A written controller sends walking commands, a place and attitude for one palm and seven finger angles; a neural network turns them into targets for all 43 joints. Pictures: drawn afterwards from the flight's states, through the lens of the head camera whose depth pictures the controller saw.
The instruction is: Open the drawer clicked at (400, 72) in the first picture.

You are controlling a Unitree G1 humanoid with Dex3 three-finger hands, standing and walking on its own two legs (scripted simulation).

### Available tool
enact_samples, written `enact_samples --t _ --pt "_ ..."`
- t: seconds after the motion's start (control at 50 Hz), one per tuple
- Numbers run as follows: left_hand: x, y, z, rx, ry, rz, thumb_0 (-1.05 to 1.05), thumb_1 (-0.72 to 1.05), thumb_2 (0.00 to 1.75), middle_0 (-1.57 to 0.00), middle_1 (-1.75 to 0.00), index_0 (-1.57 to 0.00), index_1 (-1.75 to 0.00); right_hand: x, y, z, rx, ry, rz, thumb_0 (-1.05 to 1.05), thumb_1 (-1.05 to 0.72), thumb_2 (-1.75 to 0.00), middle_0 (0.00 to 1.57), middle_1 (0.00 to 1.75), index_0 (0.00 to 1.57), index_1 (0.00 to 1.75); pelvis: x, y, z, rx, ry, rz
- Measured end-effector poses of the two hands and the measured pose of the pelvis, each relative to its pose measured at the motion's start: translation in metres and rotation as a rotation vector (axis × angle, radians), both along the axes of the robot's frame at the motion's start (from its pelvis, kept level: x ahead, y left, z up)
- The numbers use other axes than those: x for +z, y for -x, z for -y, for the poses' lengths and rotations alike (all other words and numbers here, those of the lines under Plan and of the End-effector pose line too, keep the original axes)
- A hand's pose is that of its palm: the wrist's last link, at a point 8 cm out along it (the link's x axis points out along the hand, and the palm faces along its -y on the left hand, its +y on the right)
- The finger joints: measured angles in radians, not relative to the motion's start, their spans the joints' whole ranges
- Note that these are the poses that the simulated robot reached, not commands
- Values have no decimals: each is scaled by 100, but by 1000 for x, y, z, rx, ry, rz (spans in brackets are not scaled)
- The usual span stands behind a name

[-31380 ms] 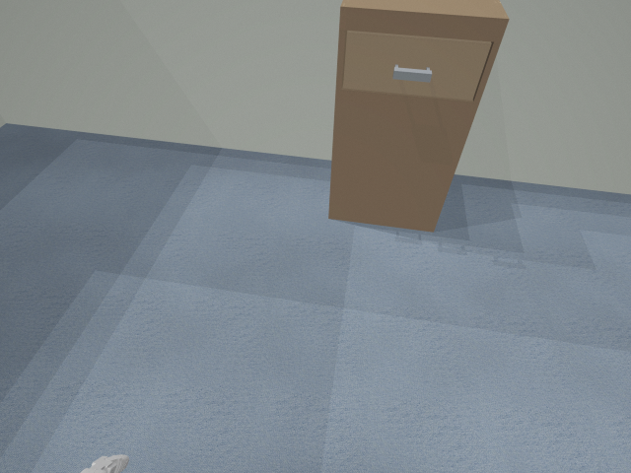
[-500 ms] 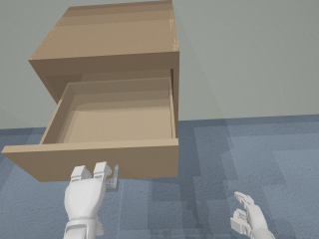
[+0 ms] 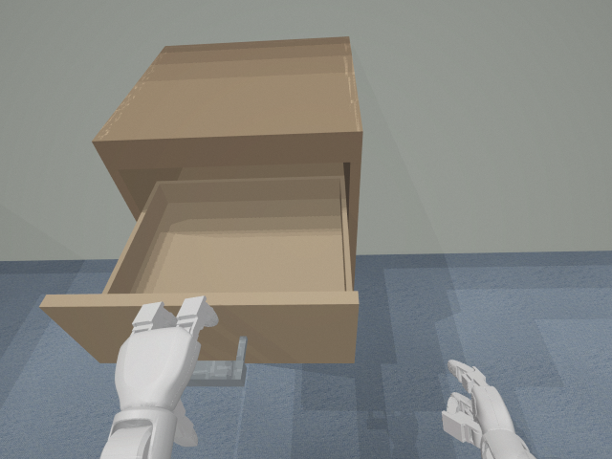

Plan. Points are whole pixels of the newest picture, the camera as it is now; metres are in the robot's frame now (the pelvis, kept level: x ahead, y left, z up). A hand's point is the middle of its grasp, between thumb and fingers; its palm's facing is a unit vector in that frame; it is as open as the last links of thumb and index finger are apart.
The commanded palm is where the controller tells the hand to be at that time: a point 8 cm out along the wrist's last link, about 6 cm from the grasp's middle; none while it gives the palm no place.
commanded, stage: lift the hand off the handle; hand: left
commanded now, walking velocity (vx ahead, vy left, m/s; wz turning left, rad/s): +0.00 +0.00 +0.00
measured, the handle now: (206, 358) +0.25 +0.19 -0.03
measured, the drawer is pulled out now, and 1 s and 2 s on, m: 0.30 0.30 0.30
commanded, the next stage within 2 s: draw the hand back to the body in 0.72 s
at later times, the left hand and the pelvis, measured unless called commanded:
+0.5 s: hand (167, 331) +0.22 +0.19 +0.11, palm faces +0.15 -0.15 -0.98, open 13.8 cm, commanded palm +0.18 +0.19 +0.16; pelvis +0.01 +0.00 +0.01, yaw -1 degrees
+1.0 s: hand (143, 335) +0.21 +0.21 +0.13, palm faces +0.15 -0.12 -0.98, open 13.8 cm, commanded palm +0.16 +0.21 +0.18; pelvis +0.00 +0.00 +0.02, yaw +0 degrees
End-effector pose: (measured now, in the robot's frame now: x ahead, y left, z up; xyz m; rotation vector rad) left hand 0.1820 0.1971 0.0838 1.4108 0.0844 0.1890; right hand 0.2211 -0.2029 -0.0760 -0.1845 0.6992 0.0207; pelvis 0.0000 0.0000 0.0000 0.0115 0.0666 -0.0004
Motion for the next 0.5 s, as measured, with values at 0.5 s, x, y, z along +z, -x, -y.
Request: enact_samples --t 0.5 --pt "72 -12 -1 -8 -1 74 0 -50 30 -32 -120 -33 -120 16 -18 -25 70 -97 6 2 -91 -90 20 30 20 30 14 -9 -1 -13 4 71"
